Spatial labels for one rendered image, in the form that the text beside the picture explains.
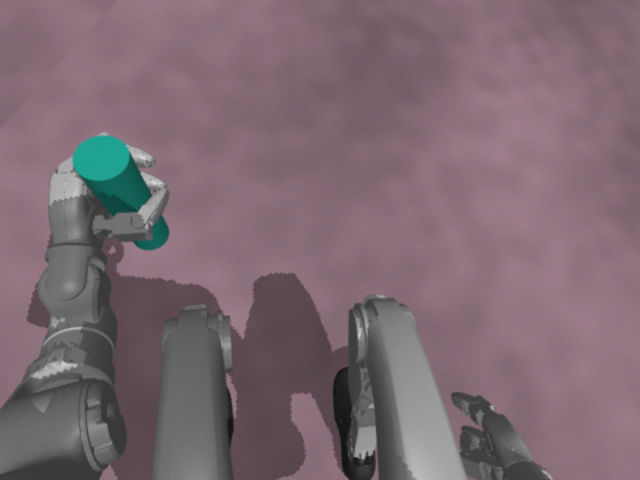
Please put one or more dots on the right robot foot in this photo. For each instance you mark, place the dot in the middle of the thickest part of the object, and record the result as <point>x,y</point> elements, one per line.
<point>353,468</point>

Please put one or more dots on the can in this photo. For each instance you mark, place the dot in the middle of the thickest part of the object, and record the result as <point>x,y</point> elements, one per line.
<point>107,167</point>

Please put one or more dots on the left robot hand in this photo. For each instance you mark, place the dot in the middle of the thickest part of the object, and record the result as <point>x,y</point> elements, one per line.
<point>76,215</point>

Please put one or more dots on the right robot arm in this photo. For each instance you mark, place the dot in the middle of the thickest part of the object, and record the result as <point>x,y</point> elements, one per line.
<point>526,470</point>

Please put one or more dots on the right robot hand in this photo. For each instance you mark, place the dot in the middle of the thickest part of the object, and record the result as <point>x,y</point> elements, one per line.
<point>498,446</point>

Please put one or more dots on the left robot arm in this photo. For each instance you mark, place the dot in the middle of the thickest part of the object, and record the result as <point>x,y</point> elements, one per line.
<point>63,421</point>

